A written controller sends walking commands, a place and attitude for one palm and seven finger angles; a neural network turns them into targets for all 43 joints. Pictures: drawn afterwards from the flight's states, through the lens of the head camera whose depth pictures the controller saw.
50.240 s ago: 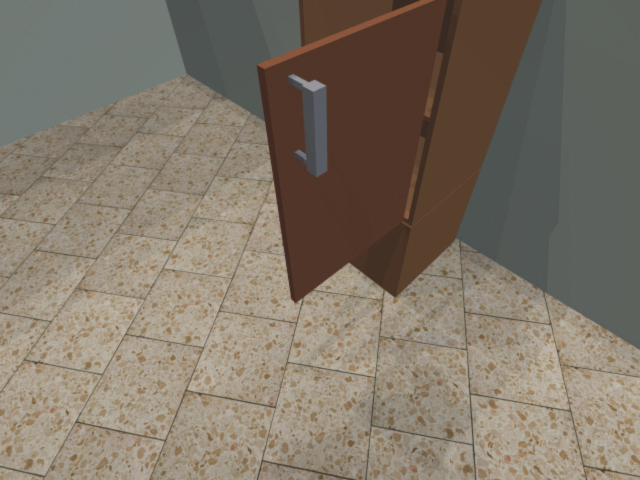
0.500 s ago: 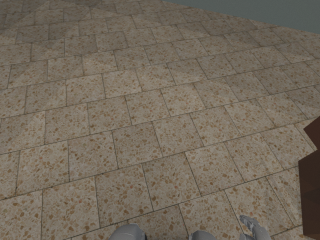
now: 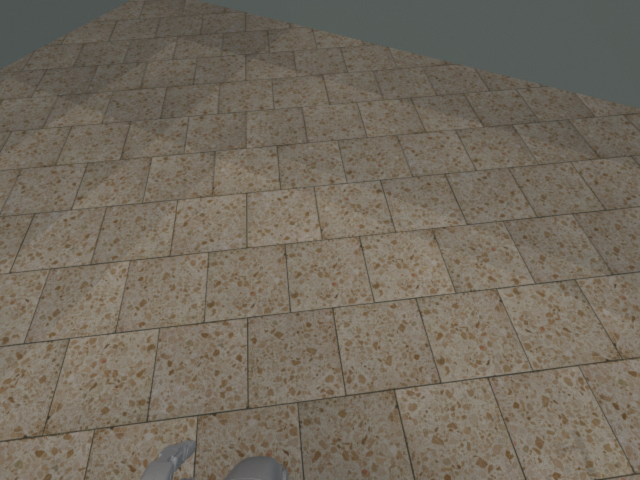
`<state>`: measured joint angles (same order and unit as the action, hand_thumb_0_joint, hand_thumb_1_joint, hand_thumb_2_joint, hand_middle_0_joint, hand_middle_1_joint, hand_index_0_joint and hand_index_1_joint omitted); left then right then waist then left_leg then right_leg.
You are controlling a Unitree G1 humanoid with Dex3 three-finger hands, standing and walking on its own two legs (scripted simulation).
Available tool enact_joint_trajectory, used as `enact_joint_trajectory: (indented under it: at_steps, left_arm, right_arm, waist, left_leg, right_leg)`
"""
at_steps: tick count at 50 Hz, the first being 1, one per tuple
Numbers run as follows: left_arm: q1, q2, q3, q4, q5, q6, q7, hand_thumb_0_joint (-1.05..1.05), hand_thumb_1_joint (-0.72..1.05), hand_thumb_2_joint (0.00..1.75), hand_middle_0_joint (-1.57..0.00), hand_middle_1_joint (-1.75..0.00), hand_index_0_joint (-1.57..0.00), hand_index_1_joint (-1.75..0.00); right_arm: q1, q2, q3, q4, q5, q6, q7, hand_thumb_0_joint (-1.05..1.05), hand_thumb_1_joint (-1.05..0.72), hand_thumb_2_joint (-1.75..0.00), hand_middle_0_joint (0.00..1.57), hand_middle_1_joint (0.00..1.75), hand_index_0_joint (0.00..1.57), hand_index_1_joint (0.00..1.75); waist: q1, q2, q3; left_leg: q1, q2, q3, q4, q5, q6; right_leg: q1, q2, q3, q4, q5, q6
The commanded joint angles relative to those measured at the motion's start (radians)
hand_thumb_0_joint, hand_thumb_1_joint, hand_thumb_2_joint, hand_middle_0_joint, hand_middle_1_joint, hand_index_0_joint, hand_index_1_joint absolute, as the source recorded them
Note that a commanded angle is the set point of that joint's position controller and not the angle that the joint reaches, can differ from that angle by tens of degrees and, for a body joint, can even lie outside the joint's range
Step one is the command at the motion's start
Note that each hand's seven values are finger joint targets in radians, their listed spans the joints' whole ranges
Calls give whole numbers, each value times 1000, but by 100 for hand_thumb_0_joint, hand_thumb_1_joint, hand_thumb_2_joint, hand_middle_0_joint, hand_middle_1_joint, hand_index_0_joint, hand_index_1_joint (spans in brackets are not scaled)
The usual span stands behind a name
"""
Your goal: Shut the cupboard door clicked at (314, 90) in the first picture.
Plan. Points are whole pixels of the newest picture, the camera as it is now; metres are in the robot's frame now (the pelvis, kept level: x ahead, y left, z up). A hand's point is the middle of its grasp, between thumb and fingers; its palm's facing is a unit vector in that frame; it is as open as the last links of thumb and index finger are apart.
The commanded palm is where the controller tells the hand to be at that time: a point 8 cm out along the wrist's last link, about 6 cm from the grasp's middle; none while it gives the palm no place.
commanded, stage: turn to face it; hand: left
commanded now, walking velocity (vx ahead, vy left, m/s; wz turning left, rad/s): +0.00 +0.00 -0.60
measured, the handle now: out of the picture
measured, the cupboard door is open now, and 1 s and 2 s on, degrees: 32 32 32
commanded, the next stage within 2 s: none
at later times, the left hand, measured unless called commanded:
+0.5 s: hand (198, 464) +0.16 +0.19 -0.17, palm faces -0.17 -0.95 -0.26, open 7.3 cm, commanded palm none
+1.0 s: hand (253, 338) +0.34 +0.13 -0.15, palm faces -0.57 -0.78 -0.25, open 7.4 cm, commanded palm none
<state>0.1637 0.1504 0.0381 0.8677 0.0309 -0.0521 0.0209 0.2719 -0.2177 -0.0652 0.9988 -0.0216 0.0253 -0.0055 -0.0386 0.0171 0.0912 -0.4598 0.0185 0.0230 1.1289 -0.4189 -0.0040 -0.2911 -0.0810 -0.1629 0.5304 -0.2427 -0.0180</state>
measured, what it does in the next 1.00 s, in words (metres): walks ahead, turning right: left foot, then left foot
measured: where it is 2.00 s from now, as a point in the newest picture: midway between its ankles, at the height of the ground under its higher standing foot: outside the picture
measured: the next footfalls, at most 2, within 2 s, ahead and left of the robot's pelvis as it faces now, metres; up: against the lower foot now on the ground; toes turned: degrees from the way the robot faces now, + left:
left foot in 0.14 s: +0.11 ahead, +0.13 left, +0.00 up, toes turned +1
left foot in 0.68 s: +0.20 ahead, +0.12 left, +0.00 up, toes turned -22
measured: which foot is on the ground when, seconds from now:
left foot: up 0.00-0.12, down 0.14-0.40, up 0.42-0.66, down 0.68-1.00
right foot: down 0.00-0.68, up 0.70-1.00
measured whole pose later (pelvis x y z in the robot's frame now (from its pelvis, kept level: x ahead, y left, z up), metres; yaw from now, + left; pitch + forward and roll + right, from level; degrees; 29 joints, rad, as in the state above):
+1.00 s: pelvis +0.10 +0.03 +0.00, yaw -36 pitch +0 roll -2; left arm 0.09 0.28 0.08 0.84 0.02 0.08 -0.04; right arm 0.26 -0.23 -0.03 0.90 -0.04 0.03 -0.02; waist -0.03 0.02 0.10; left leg -0.23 0.16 0.19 0.54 -0.30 -0.02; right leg -0.37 -0.02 -0.06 0.81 -0.44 0.04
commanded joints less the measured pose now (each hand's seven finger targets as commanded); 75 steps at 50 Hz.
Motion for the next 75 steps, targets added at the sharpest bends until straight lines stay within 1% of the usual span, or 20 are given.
enact_joint_trajectory:
  at_steps: [1,5,9,13,17,19,21,32,34,35,38,50,51,53,56,59,67,68,70,75]
  left_arm:
    - [117,121,21,41,-3,-2,7,0,90,90,-20,-30,-20,-30]
    - [115,132,31,68,-21,19,6,0,90,90,-20,-30,-20,-30]
    - [80,100,35,48,-20,67,-11,0,90,90,-20,-30,-20,-30]
    - [103,99,50,57,-15,78,-31,0,90,90,-20,-30,-20,-30]
    - [187,102,66,66,-6,78,-37,0,90,90,-20,-30,-20,-30]
    - [227,223,87,65,7,64,-22,0,90,90,-20,-30,-20,-30]
    - [259,253,92,65,-1,61,-3,0,90,90,-20,-30,-20,-30]
    - [21,252,90,-33,-10,84,-6,0,90,90,-20,-30,-20,-30]
    - [34,157,68,-77,-25,91,-23,0,90,90,-20,-30,-20,-30]
    - [9,188,69,-99,-14,88,-29,0,90,90,-20,-30,-20,-30]
    - [-7,189,76,-66,-6,98,-47,0,90,90,-20,-30,-20,-30]
    - [-33,172,53,-95,-12,99,-60,0,90,90,-20,-30,-20,-30]
    - [30,202,61,-76,-10,93,-55,0,90,90,-20,-30,-20,-30]
    - [123,374,89,-48,-5,72,-29,0,90,90,-20,-30,-20,-30]
    - [23,309,78,-72,-11,77,-4,0,90,90,-20,-30,-20,-30]
    - [-41,271,67,-95,-7,77,-5,0,90,90,-20,-30,-20,-30]
    - [-52,275,82,-82,-9,90,-17,0,90,90,-20,-30,-20,-30]
    - [-51,241,75,-87,-15,94,-19,0,90,90,-20,-30,-20,-30]
    - [-22,171,60,-121,-20,96,-34,0,90,90,-20,-30,-20,-30]
    - [-26,168,72,-74,-9,112,-64,0,90,90,-20,-30,-20,-30]
  right_arm:
    - [66,59,32,-34,3,-26,3,0,-90,-90,20,30,20,30]
    - [65,-13,27,-19,3,-45,-7,0,-90,-90,20,30,20,30]
    - [20,-154,-3,-40,-10,-33,-39,0,-90,-90,20,30,20,30]
    - [-68,-153,-9,-79,-10,-20,-45,0,-90,-90,20,30,20,30]
    - [-125,-150,-26,-104,0,-4,-38,0,-90,-90,20,30,20,30]
    - [-148,-73,-21,-145,14,1,-28,0,-90,-90,20,30,20,30]
    - [-234,-45,-8,-187,12,16,-27,0,-90,-90,20,30,20,30]
    - [-61,-75,-3,-164,19,-13,-28,0,-90,-90,20,30,20,30]
    - [12,-244,-28,-168,-7,-29,-33,0,-90,-90,20,30,20,30]
    - [20,-267,-29,-183,-12,-22,-38,0,-90,-90,20,30,20,30]
    - [-62,-192,-3,-203,-14,-34,-44,0,-90,-90,20,30,20,30]
    - [-19,-228,-27,-161,-8,-15,-22,0,-90,-90,20,30,20,30]
    - [-34,-224,-28,-166,-2,-12,-17,0,-90,-90,20,30,20,30]
    - [-84,-112,-4,-235,6,0,-7,0,-90,-90,20,30,20,30]
    - [-107,-145,-8,-214,6,10,-22,0,-90,-90,20,30,20,30]
    - [-47,-124,-5,-174,5,10,-15,0,-90,-90,20,30,20,30]
    - [20,-100,-4,-176,16,-10,-24,0,-90,-90,20,30,20,30]
    - [49,-134,-9,-166,14,-20,-27,0,-90,-90,20,30,20,30]
    - [80,-279,-31,-187,-9,-27,-36,0,-90,-90,20,30,20,30]
    - [-67,-183,-7,-212,-15,-27,-41,0,-90,-90,20,30,20,30]
  waist:
    - [19,-177,-146]
    - [2,-111,-157]
    - [-14,253,-64]
    - [20,180,-104]
    - [65,102,-93]
    - [90,-216,-87]
    - [124,-276,-71]
    - [3,-145,-149]
    - [-8,305,-176]
    - [-20,225,-145]
    - [32,159,-107]
    - [36,180,-124]
    - [68,125,-140]
    - [116,-301,-139]
    - [73,-324,-96]
    - [23,-181,-145]
    - [-9,-180,-136]
    - [-17,-91,-160]
    - [-24,296,-159]
    - [32,163,-85]
  left_leg:
    - [96,12,50,-353,63,-17]
    - [380,36,52,-669,367,-20]
    - [370,359,-185,-787,569,159]
    - [402,340,-14,-702,751,155]
    - [277,277,87,-586,441,75]
    - [39,97,183,-331,31,-22]
    - [-106,29,-1,-27,-194,-35]
    - [262,6,-4,-640,186,-45]
    - [439,388,-384,-846,369,111]
    - [330,473,-434,-843,380,200]
    - [340,352,-214,-770,689,165]
    - [284,322,49,-629,531,75]
    - [213,288,89,-534,435,31]
    - [-151,70,131,-105,-223,-70]
    - [-211,99,-45,55,-88,-66]
    - [-75,84,-4,-53,3,-82]
    - [205,13,14,-571,132,-59]
    - [319,65,-44,-715,177,-39]
    - [371,460,-405,-860,289,151]
    - [284,319,-81,-797,418,130]
  right_leg:
    - [136,-160,154,-152,677,-121]
    - [17,-83,198,-77,442,-57]
    - [-152,73,104,226,-280,39]
    - [-130,46,97,283,-270,35]
    - [35,74,62,35,20,27]
    - [173,-166,437,-142,352,-85]
    - [177,-252,618,-220,479,-214]
    - [16,-72,448,-30,371,-85]
    - [-251,147,219,294,-281,37]
    - [-233,116,209,484,-401,45]
    - [-281,61,196,658,-284,67]
    - [53,86,68,43,-59,31]
    - [171,70,86,-79,55,15]
    - [300,-317,567,-210,436,-156]
    - [193,-228,512,-206,303,-183]
    - [150,-147,381,-144,390,-155]
    - [-6,-87,486,-69,266,-103]
    - [-88,-18,441,1,163,-51]
    - [-280,141,190,421,-381,41]
    - [-250,51,161,577,-237,70]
